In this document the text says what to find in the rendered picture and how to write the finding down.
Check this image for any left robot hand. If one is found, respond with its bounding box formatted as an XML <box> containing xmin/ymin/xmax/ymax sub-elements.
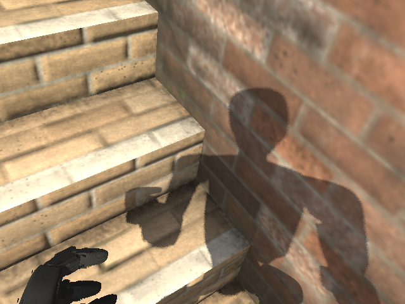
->
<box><xmin>17</xmin><ymin>246</ymin><xmax>117</xmax><ymax>304</ymax></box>

